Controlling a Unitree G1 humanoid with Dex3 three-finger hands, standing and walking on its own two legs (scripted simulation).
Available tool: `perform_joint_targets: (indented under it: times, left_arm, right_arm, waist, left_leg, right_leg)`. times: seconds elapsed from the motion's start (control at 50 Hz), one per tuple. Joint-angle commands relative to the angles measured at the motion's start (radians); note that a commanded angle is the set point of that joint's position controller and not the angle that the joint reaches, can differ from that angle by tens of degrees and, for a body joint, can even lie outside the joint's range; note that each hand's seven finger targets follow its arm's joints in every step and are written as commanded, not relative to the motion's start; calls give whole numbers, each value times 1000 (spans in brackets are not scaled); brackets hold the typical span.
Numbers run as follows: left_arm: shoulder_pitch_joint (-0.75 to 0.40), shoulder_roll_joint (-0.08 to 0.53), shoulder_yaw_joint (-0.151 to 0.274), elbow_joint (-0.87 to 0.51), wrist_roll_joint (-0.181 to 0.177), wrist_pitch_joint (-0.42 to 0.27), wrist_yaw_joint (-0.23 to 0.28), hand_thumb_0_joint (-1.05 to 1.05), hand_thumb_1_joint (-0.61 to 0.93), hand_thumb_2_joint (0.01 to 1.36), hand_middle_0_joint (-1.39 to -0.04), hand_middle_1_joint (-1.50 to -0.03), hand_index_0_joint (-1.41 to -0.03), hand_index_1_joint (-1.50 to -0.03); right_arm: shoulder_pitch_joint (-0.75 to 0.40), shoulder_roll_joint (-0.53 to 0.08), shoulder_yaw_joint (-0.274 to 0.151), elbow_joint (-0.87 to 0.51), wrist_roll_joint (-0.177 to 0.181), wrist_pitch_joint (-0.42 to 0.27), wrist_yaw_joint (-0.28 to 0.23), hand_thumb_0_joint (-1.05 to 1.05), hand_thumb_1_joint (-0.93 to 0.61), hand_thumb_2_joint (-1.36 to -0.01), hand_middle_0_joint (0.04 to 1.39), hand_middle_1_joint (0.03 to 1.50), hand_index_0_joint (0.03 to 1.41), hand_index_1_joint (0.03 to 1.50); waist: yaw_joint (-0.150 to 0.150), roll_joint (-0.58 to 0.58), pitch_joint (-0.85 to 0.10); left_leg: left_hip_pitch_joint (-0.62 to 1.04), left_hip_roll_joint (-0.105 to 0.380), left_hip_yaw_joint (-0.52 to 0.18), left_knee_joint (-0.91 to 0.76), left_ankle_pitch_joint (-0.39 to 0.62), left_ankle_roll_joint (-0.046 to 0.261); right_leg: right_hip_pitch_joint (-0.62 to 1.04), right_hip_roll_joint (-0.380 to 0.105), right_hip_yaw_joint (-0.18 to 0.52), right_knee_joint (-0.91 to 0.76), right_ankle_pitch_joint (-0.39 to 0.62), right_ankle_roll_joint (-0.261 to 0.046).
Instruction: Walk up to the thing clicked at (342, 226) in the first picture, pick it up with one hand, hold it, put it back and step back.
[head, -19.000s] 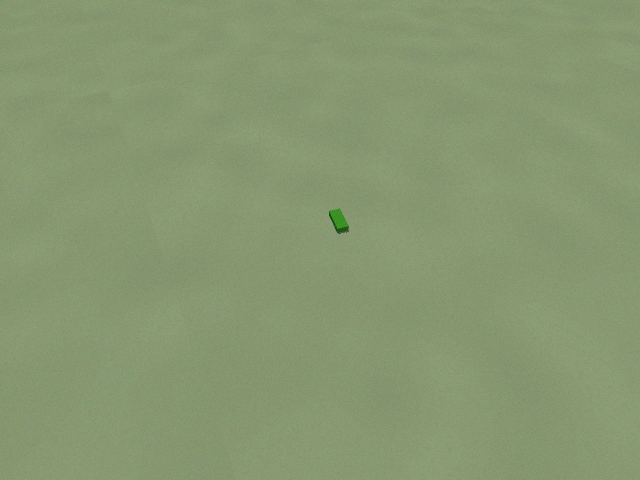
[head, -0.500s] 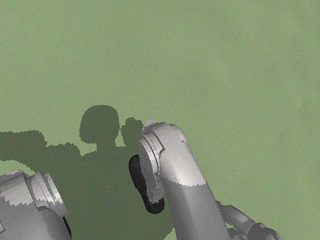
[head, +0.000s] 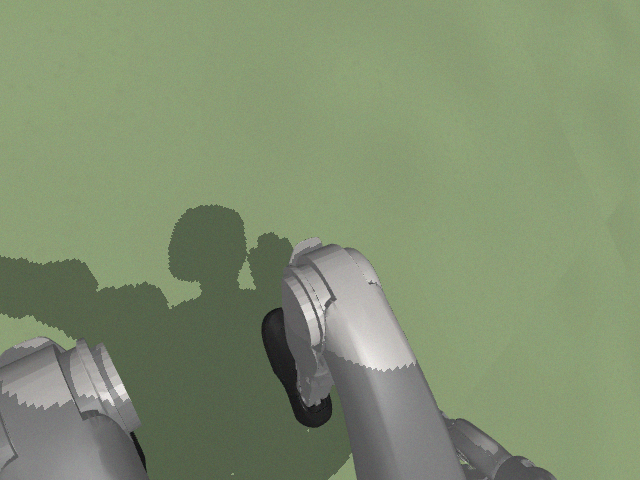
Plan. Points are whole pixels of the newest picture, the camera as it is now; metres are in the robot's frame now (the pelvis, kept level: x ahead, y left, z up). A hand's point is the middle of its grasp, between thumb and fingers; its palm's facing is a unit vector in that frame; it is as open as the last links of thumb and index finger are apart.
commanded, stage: settle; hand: left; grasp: from above
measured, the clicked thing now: out of the picture +0.47 +0.32 -0.28
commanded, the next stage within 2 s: lift in 0.60 s
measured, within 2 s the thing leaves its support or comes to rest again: neither
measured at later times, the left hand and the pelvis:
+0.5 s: hand out of the picture +0.44 +0.33 -0.15, palm faces -0.44 -0.08 -0.89, open 7.8 cm; pelvis +0.00 +0.00 +0.02, yaw +5 degrees
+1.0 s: hand out of the picture +0.43 +0.33 -0.09, palm faces -0.45 -0.09 -0.89, open 7.8 cm; pelvis +0.00 -0.01 +0.05, yaw +7 degrees
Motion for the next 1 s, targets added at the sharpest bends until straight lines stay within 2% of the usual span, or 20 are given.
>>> perform_joint_targets:
  times: [0.0,0.02,0.04,0.08,0.1,0.12,0.16,0.2,0.24,0.3,0.32,0.48,0.54,0.62,0.66,0.68,0.7,0.74,0.82,0.98]
  left_arm:
    - [-252,205,13,-252,-33,17,6,0,908,155,-1265,-100,-1281,-86]
    - [-217,198,28,-271,-44,21,-1,0,907,148,-1259,-94,-1275,-79]
    - [-190,200,33,-239,-43,32,-11,0,916,155,-1266,-98,-1281,-85]
    - [-218,162,30,-363,-45,42,-37,0,941,151,-1276,-102,-1297,-84]
    - [-216,108,-4,-372,-60,49,-54,0,965,139,-1300,-86,-1319,-68]
    - [-220,68,-24,-335,-67,55,-73,0,962,114,-1300,-71,-1320,-54]
    - [-199,64,-17,-334,-62,66,-105,0,947,117,-1284,-72,-1305,-54]
    - [-207,23,-43,-385,-68,66,-138,0,936,129,-1299,-49,-1310,-42]
    - [-231,-16,-62,-404,-77,63,-168,0,925,94,-1275,-59,-1295,-42]
    - [-266,2,-41,-441,-74,47,-199,0,878,128,-1265,-47,-1270,-46]
    - [-265,-40,-64,-420,-67,43,-211,0,883,150,-1271,-54,-1274,-55]
    - [-294,-7,-45,-421,-47,15,-238,0,860,208,-1251,-108,-1251,-111]
    - [-291,17,-32,-431,-52,11,-237,0,857,188,-1244,-97,-1246,-99]
    - [-302,33,-25,-446,-52,11,-241,0,850,207,-1245,-89,-1242,-95]
    - [-303,38,-23,-458,-59,12,-248,0,854,204,-1244,-91,-1243,-95]
    - [-288,23,-24,-443,-59,14,-252,0,917,194,-1314,-139,-1322,-132]
    - [-285,18,-29,-464,-62,15,-257,0,841,206,-1234,-59,-1242,-56]
    - [-278,15,-24,-485,-74,18,-263,0,943,165,-1277,-164,-1304,-137]
    - [-257,16,-15,-539,-111,39,-297,0,966,231,-1292,-195,-1315,-172]
    - [-176,-10,-17,-699,-144,55,-376,0,968,334,-1293,-247,-1312,-229]
  right_arm:
    - [180,-316,-134,19,23,7,-5,0,-906,-902,200,300,199,300]
    - [184,-313,-152,19,32,14,-4,0,-904,-901,200,300,199,300]
    - [194,-316,-161,22,37,20,0,0,-905,-902,200,300,199,300]
    - [206,-305,-189,14,52,34,4,0,-901,-901,200,300,199,300]
    - [199,-287,-190,19,63,44,7,0,-901,-900,200,300,199,299]
    - [199,-286,-201,34,72,51,7,0,-905,-902,199,300,199,300]
    - [229,-290,-219,26,83,62,9,0,-902,-901,200,300,199,300]
    - [230,-271,-232,31,100,81,2,0,-904,-902,199,300,199,300]
    - [246,-265,-240,36,115,93,0,0,-904,-902,199,300,199,300]
    - [246,-267,-259,12,131,113,-14,0,-909,-905,199,300,199,300]
    - [257,-263,-259,17,132,119,-18,0,-907,-904,199,300,199,300]
    - [257,-233,-268,1,142,151,-56,0,-907,-904,199,300,199,300]
    - [253,-220,-269,-6,148,162,-70,0,-907,-903,200,300,199,300]
    - [263,-212,-271,-6,150,177,-87,0,-905,-902,200,300,199,300]
    - [263,-217,-279,-3,154,180,-98,0,-906,-901,200,300,199,300]
    - [277,-218,-280,-4,154,180,-101,0,-935,-914,198,300,199,300]
    - [271,-214,-283,-2,158,183,-105,0,-889,-895,200,300,200,300]
    - [285,-209,-289,1,164,189,-110,0,-917,-907,199,300,199,300]
    - [292,-203,-307,4,182,200,-117,0,-915,-906,200,300,199,300]
    - [297,-178,-350,-5,215,236,-144,0,-912,-904,200,300,200,300]
  waist:
    - [-5,650,-762]
    - [15,659,-797]
    - [10,638,-768]
    - [40,669,-847]
    - [47,681,-866]
    - [35,643,-815]
    - [28,581,-774]
    - [59,583,-839]
    - [48,558,-808]
    - [56,520,-829]
    - [50,505,-812]
    - [68,470,-829]
    - [91,465,-877]
    - [90,447,-890]
    - [98,437,-887]
    - [90,440,-874]
    - [105,453,-907]
    - [116,479,-938]
    - [139,479,-976]
    - [175,429,-1013]
  left_leg:
    - [579,22,158,-290,301,6]
    - [599,22,154,-308,311,5]
    - [571,20,157,-302,298,7]
    - [604,15,164,-320,335,6]
    - [608,12,171,-333,323,7]
    - [565,14,171,-327,297,11]
    - [514,6,177,-332,269,22]
    - [530,3,186,-346,254,27]
    - [532,0,181,-363,243,27]
    - [522,-6,178,-371,229,29]
    - [523,-11,176,-375,223,27]
    - [501,-23,219,-380,194,40]
    - [501,-26,236,-397,188,44]
    - [481,-27,246,-403,184,50]
    - [492,-27,247,-407,171,49]
    - [503,-27,246,-410,182,47]
    - [522,-26,246,-420,182,45]
    - [543,-27,250,-440,201,43]
    - [571,-26,251,-477,208,44]
    - [629,-24,269,-535,227,54]
  right_leg:
    - [323,24,-168,-153,288,-115]
    - [325,25,-168,-157,291,-117]
    - [308,23,-164,-153,282,-118]
    - [313,20,-155,-160,303,-122]
    - [309,19,-145,-164,293,-125]
    - [264,18,-146,-166,279,-124]
    - [259,15,-137,-182,261,-118]
    - [267,14,-122,-195,245,-123]
    - [248,5,-118,-197,237,-123]
    - [241,-2,-111,-204,217,-127]
    - [225,-6,-110,-208,210,-129]
    - [254,-12,-82,-245,178,-126]
    - [291,-11,-72,-258,170,-123]
    - [318,-10,-65,-277,159,-123]
    - [298,-12,-63,-287,139,-128]
    - [297,-16,-66,-286,154,-127]
    - [302,-14,-64,-286,151,-130]
    - [320,-20,-61,-287,175,-128]
    - [344,-25,-52,-304,186,-129]
    - [412,-29,-26,-378,198,-128]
